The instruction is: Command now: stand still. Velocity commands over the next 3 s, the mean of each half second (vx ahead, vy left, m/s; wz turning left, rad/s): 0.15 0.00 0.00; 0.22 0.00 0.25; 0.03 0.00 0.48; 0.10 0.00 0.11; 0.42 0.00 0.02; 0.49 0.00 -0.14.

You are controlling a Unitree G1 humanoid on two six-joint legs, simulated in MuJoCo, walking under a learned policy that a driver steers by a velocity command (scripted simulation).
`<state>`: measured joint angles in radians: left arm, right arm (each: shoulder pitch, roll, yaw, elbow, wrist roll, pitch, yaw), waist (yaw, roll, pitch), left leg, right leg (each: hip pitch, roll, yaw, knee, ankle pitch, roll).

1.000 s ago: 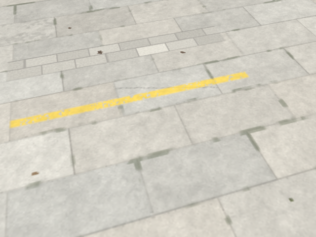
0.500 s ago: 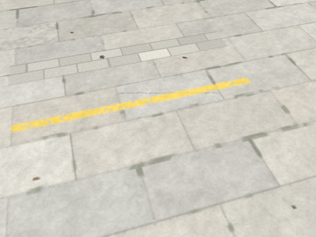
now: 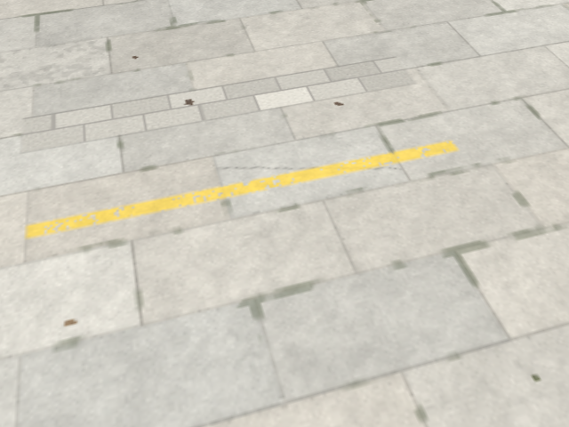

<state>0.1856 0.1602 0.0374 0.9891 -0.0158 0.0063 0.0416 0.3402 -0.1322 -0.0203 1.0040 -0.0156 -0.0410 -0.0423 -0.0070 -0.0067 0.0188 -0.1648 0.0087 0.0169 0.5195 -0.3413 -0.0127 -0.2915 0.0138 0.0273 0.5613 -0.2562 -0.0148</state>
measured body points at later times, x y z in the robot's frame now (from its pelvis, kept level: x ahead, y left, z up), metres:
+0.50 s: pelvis +0.07 -0.01 -0.01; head +0.07 -0.03 +0.44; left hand +0.14 +0.23 -0.14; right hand +0.01 -0.25 -0.16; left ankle -0.04 +0.13 -0.73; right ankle +0.06 -0.11 -0.73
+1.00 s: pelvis +0.26 +0.01 -0.02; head +0.30 +0.02 +0.43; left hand +0.30 +0.29 -0.15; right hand +0.47 -0.23 -0.11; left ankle +0.38 +0.09 -0.73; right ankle +0.13 -0.14 -0.63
